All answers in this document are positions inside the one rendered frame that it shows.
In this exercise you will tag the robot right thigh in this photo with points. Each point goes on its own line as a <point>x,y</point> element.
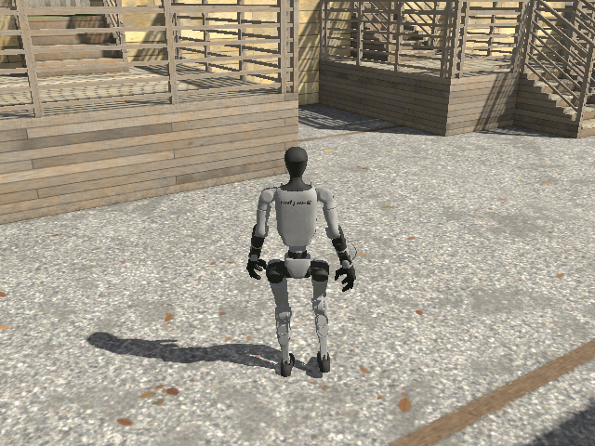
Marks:
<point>319,279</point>

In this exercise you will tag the left robot hand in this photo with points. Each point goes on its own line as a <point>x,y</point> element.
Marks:
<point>251,265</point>

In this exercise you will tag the right robot hand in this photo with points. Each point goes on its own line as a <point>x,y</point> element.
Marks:
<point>349,279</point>

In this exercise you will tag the robot right foot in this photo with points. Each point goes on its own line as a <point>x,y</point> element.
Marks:
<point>324,365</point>

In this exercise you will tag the right robot forearm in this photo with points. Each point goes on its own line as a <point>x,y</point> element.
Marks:
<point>342,250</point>

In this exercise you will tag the right robot upper arm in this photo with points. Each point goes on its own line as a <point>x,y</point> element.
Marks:
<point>326,196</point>

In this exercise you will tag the left robot forearm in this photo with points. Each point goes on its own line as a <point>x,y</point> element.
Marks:
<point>256,246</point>

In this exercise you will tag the left robot upper arm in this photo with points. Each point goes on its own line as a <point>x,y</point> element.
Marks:
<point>266,197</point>

